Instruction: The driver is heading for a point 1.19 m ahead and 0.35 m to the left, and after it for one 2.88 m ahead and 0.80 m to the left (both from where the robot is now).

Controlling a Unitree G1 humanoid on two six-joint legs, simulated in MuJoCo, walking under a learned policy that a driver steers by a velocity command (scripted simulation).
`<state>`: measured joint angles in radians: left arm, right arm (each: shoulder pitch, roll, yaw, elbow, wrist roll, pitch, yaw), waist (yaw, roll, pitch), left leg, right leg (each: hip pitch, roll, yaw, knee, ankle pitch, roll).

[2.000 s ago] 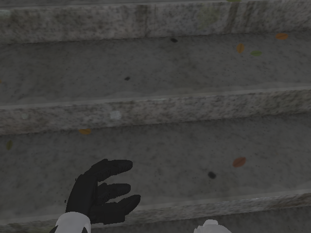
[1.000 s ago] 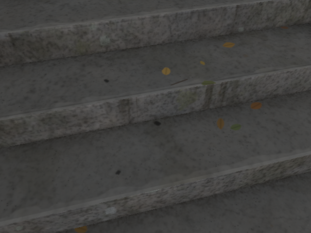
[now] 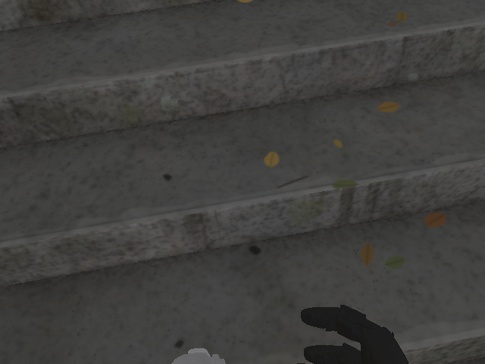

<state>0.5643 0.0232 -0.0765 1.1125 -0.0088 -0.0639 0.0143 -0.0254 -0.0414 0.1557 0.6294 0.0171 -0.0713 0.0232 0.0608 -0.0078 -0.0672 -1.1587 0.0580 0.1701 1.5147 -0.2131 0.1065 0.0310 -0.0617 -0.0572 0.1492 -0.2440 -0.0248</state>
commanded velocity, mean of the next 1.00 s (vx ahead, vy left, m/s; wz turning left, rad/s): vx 0.49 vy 0.00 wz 0.32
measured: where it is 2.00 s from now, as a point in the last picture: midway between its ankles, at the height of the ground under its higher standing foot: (130, 62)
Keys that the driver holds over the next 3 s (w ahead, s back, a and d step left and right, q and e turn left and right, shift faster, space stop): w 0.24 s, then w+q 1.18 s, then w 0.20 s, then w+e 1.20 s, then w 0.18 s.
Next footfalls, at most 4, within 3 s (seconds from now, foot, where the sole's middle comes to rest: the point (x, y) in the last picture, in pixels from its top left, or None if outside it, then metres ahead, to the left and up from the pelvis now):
0.04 left None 0.19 0.09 -0.64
0.60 right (350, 298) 0.56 -0.15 -0.49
1.20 left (183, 174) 0.80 0.24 -0.34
1.78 right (153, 39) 1.16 0.35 -0.19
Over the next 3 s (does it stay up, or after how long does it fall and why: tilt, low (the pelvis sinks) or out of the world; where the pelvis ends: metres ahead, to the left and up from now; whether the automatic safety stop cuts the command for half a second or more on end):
stays up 1.63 0.52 0.74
